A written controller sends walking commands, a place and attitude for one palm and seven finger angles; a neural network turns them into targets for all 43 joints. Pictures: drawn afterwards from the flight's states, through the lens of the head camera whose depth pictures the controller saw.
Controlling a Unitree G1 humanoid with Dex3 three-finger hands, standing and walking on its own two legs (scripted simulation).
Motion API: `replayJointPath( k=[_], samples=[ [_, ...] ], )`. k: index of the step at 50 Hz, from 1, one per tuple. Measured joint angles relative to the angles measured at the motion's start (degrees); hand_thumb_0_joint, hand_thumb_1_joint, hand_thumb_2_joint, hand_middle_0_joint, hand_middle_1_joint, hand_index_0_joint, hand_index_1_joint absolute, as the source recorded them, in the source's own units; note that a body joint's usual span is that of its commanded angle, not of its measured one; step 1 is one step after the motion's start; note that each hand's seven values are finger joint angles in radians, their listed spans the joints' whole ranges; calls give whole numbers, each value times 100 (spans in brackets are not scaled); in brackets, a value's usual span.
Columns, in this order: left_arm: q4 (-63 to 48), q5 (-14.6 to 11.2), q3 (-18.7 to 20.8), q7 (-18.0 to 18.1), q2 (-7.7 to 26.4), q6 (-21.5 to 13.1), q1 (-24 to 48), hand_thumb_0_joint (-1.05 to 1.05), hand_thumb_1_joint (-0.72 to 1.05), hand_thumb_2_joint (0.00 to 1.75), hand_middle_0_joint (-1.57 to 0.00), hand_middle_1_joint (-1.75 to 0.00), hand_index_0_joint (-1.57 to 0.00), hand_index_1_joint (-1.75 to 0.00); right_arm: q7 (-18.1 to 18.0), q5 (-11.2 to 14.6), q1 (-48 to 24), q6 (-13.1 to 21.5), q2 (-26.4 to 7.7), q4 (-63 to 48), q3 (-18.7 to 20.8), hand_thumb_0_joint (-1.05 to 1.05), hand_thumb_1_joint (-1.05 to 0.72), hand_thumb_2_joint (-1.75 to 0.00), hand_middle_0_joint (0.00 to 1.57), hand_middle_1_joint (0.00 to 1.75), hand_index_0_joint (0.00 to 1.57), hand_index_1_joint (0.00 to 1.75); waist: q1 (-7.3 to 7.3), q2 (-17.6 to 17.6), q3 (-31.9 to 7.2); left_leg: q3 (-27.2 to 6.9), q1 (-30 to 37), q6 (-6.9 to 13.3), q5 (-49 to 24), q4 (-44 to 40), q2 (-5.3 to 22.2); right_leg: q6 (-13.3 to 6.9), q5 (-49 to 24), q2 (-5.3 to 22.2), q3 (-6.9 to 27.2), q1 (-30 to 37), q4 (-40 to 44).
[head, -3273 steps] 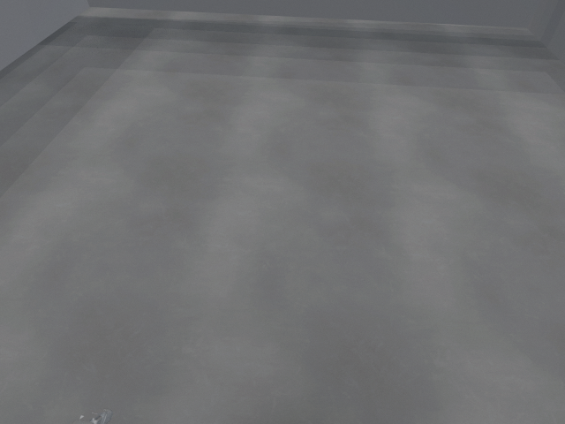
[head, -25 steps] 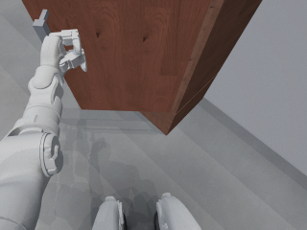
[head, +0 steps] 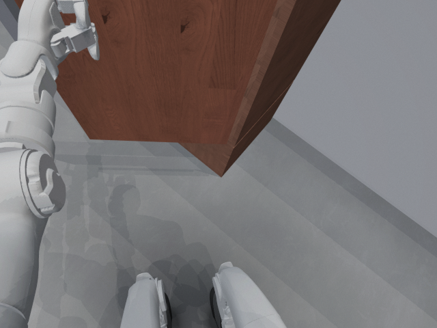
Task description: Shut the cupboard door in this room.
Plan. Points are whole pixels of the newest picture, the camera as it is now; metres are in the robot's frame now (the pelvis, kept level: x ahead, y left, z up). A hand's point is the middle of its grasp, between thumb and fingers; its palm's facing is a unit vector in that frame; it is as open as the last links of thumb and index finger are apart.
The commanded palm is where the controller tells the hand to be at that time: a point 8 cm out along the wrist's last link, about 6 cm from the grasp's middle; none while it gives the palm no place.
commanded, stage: push the door shut along its arc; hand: left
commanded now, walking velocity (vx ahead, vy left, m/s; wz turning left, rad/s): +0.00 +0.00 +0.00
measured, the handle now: (28, 27) +0.61 +0.20 +0.10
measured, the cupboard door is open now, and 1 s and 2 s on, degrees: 40 32 32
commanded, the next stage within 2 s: pull the fist back off the door in 0.16 s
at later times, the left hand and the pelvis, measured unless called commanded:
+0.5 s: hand (101, 25) +0.62 +0.10 +0.09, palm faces +0.14 -0.99 -0.04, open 3.0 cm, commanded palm +0.58 +0.12 +0.10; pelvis +0.00 +0.00 -0.01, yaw +0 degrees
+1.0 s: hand (102, 65) +0.53 +0.10 +0.10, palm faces +0.11 -0.99 -0.01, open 3.1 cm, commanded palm +0.49 +0.13 +0.10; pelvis +0.03 -0.01 +0.03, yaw +2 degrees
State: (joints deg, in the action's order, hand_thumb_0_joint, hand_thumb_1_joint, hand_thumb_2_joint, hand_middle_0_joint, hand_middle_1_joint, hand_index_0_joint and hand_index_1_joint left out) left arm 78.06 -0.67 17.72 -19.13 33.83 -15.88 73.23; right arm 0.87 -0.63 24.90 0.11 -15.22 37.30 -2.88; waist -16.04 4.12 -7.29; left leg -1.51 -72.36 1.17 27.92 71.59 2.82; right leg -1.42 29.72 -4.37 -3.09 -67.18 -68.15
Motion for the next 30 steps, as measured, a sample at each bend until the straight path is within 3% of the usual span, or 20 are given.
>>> replayJointPath(
  k=[14,16,18,20,22,24,30],
  samples=[
    [273,218,-346,-90,376,315,1039,-2,91,94,-130,-150,-130,-150,-48,-104,-100,191,-4,117,-39,0,-91,-90,20,30,20,29,-259,-8,49,-157,-680,7,72,410,-13,-4,73,-3,-159,-585,-310],
    [235,140,-3,374,207,424,1104,-1,88,93,-130,-150,-130,-150,-31,-186,-16,191,12,48,-33,0,-91,-90,20,30,20,29,-225,15,22,-171,-777,5,81,452,-6,3,73,-11,-170,-672,-334],
    [93,96,329,1267,-51,485,1050,-1,86,92,-130,-150,-130,-150,80,-307,75,179,56,-20,-24,0,-91,-90,20,30,20,29,-191,8,-15,-152,-815,3,77,443,-7,16,69,-7,-151,-720,-336],
    [-107,335,407,2163,-275,442,887,0,86,91,-130,-150,-130,-150,244,-440,148,155,116,-72,-13,0,-91,-90,20,30,20,29,-177,15,-44,-133,-811,-1,64,399,-15,23,63,3,-133,-727,-310],
    [-323,656,291,2743,-441,334,647,0,87,90,-130,-150,-130,-150,412,-524,187,106,187,-84,11,0,-91,-90,20,30,20,29,-173,35,-42,-118,-754,-5,49,331,-24,24,54,12,-117,-679,-257],
    [-503,779,215,2946,-586,206,396,1,88,90,-129,-150,-130,-150,516,-540,209,31,268,-61,28,0,-91,-90,20,30,20,29,-159,41,-28,-91,-634,-9,32,229,-27,19,39,17,-90,-576,-174],
    [-602,543,302,2788,-1040,-35,-218,1,89,90,-130,-150,-130,-150,569,-448,307,-130,371,21,44,0,-91,-90,20,30,20,29,-32,75,-58,-6,2,-28,-26,-238,-17,-1,-34,8,8,8,254]
  ],
)
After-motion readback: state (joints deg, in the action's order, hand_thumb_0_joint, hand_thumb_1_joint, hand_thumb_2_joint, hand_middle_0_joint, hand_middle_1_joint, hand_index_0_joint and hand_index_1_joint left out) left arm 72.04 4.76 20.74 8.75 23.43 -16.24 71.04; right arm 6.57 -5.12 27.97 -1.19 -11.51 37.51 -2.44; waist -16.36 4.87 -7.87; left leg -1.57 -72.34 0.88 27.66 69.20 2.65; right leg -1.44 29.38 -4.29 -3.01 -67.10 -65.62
